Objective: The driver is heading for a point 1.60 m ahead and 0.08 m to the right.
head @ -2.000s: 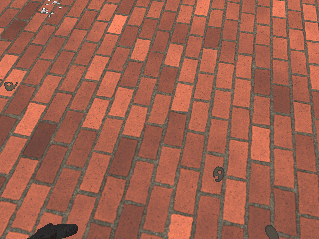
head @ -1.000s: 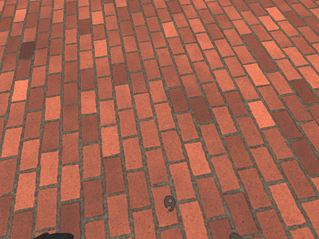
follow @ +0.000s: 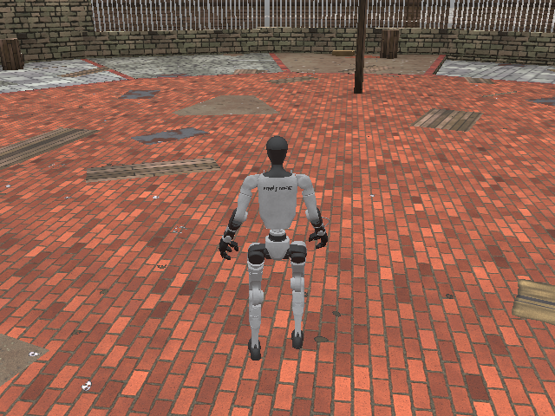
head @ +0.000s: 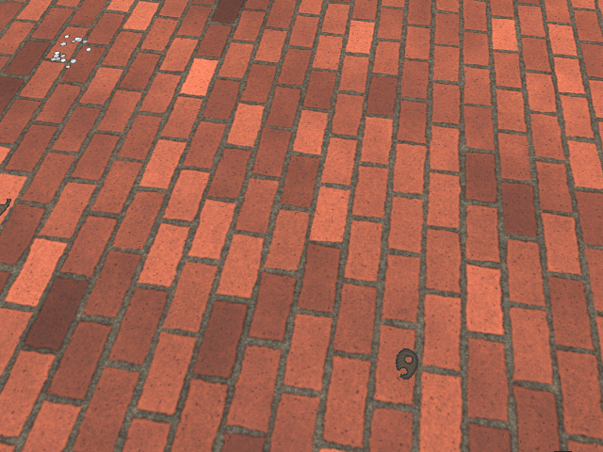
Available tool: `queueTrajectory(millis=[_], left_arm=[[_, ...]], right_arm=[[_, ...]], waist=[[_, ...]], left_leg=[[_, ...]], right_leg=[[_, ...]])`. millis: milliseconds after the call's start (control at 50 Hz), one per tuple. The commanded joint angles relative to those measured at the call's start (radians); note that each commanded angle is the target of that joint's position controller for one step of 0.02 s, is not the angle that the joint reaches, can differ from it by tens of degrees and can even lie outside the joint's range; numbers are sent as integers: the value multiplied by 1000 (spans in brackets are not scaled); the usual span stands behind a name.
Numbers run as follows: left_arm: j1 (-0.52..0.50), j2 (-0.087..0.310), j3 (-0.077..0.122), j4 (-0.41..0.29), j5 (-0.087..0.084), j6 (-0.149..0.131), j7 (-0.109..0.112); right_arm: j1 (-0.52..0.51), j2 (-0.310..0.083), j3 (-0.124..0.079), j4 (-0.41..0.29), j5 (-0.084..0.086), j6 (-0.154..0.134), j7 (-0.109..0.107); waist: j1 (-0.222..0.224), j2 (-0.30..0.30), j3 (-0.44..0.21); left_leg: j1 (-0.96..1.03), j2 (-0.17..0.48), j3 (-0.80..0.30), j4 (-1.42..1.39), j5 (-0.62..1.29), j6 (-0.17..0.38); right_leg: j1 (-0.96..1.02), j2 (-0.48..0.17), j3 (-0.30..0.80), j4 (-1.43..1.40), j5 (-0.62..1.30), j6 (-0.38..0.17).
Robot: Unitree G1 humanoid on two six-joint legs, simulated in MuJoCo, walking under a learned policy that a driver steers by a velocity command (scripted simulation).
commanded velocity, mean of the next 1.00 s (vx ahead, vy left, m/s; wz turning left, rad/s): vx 0.63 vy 0.00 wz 0.09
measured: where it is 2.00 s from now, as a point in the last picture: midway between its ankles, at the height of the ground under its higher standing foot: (314, 117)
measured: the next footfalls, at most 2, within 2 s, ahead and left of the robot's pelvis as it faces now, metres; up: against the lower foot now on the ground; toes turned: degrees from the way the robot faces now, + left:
right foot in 0.14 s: +0.04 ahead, -0.14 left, +0.00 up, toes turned -13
left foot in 0.74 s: +0.46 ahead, +0.02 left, +0.00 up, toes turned +0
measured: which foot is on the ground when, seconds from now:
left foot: down 0.00-0.14, up 0.16-0.72, down 0.74-1.00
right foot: up 0.00-0.12, down 0.14-0.78, up 0.80-1.00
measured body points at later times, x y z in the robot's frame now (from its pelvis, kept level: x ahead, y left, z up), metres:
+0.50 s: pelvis +0.10 -0.06 +0.01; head +0.10 -0.08 +0.46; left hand +0.24 +0.19 -0.08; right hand +0.15 -0.37 -0.10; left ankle +0.26 +0.06 -0.66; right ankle +0.00 -0.13 -0.74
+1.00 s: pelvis +0.50 -0.01 +0.00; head +0.53 +0.01 +0.44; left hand +0.67 +0.25 -0.09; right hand +0.54 -0.30 -0.12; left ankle +0.42 +0.02 -0.74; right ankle +0.62 -0.19 -0.66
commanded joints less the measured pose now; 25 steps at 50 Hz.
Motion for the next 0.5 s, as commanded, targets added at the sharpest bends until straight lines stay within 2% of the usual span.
queueTrajectory(millis=[20, 60, 100, 120, 140, 160, 180, 200, 220, 240, 260, 280, 300, 320, 360, 380, 400, 420, 440, 480, 500], left_arm=[[-73, 28, -4, -136, 2, -6, -22], [-61, 56, 7, -153, 1, 1, -34], [-26, 72, 20, -156, -2, 13, -38], [12, 80, 30, -147, -2, 16, -32], [77, 128, 54, -132, 4, 13, -16], [166, 277, 95, -131, -6, 1, 8], [210, 294, 83, -145, 15, -47, -11], [213, 225, 63, -133, 8, -79, -22], [180, 193, 47, -127, -2, -97, -20], [123, 171, 35, -137, -9, -99, -11], [77, 160, 25, -149, -5, -97, 0], [48, 141, 14, -160, 9, -98, 12], [46, 119, 4, -158, 21, -105, 20], [64, 110, -2, -147, 26, -111, 23], [107, 122, -4, -124, 22, -126, 23], [165, 150, -1, -78, 51, -120, -11], [170, 132, -4, -78, 54, -120, -26], [173, 123, -8, -77, 55, -121, -32], [181, 120, -10, -74, 57, -125, -30], [195, 135, -7, -61, 65, -137, -17], [192, 141, -6, -51, 67, -143, -10]], right_arm=[[-38, -175, -54, -58, 6, -16, 1], [-25, -205, -66, -49, 18, -20, 14], [-35, -211, -70, -44, 37, -25, 26], [-31, -197, -68, -34, 45, -26, 31], [27, -161, -62, -9, 41, -29, 40], [-4, -91, -40, -61, -5, -30, 40], [-79, -92, -32, -114, -1, -46, 39], [-146, -142, -43, -125, 31, -64, 46], [-164, -168, -52, -128, 48, -83, 53], [-144, -181, -60, -107, 36, -95, 52], [-124, -183, -62, -96, 20, -106, 54], [-82, -176, -61, -69, 16, -114, 63], [-46, -160, -57, -38, 12, -119, 70], [-28, -142, -50, -16, 11, -118, 72], [-38, -114, -33, -10, 20, -107, 68], [3, -87, -12, 25, -82, -46, 95], [-10, -106, -18, 23, -67, -20, 107], [-30, -126, -22, 20, -45, -9, 115], [-50, -137, -24, 16, -31, -7, 122], [-74, -142, -27, 10, -17, -13, 127], [-68, -143, -29, 12, -19, -17, 129]], waist=[[-43, 178, -115], [-41, 179, -127], [-15, 168, -129], [8, 143, -133], [28, 30, -150], [34, -309, -155], [70, -303, -252], [100, -175, -189], [71, -141, -107], [33, -90, -66], [6, -104, -54], [-13, -125, -66], [-14, -118, -88], [-8, -106, -98], [10, -128, -65], [10, -156, -54], [19, -163, -18], [28, -154, 1], [35, -142, 21], [47, -103, 52], [36, -85, 62]], left_leg=[[100, 260, -79, -90, 447, 209], [105, 288, -65, -60, 455, 198], [89, 298, -34, 4, 410, 159], [46, 278, 8, 79, 351, 116], [-50, 209, 69, 245, 236, 51], [-396, 55, 133, 609, -307, -48], [-595, -62, -121, 799, -430, -48], [-674, -23, -199, 814, -353, -6], [-685, -5, -210, 762, -271, 32], [-652, 8, -208, 703, -197, 41], [-591, 12, -210, 629, -124, 36], [-550, 12, -178, 603, -34, 25], [-525, 7, -148, 571, 53, 11], [-514, 6, -129, 542, 120, -2], [-533, 19, -118, 482, 207, -23], [-514, 14, -58, 487, 179, -36], [-529, 14, -53, 485, 182, -42], [-553, 15, -62, 485, 191, -45], [-584, 10, -86, 487, 205, -47], [-659, -34, -182, 499, 221, -39], [-693, -42, -204, 509, 228, -31]], right_leg=[[16, -41, -13, -134, 44, -15], [75, -26, -48, -211, 47, -42], [154, -3, -79, -326, 103, -77], [242, 25, -91, -414, 172, -104], [391, 38, -26, -516, 329, -152], [605, -192, 376, -587, 554, -301], [638, -317, 746, -718, 100, -491], [620, -315, 744, -809, -321, -466], [557, -293, 728, -838, -469, -416], [497, -263, 675, -832, -426, -374], [438, -220, 605, -832, -369, -350], [430, -193, 521, -834, -285, -329], [444, -169, 450, -835, -188, -313], [456, -151, 393, -838, -123, -299], [448, -151, 335, -860, -94, -292], [421, -108, 288, -905, -127, -260], [407, -114, 275, -924, -133, -257], [410, -131, 268, -940, -138, -256], [422, -154, 257, -953, -136, -257], [473, -205, 218, -963, -119, -252], [506, -224, 197, -965, -107, -247]])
